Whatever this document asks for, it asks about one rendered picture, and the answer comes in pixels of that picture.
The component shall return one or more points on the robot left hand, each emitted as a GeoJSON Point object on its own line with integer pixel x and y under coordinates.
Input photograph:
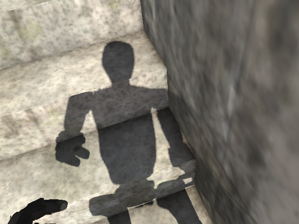
{"type": "Point", "coordinates": [37, 209]}

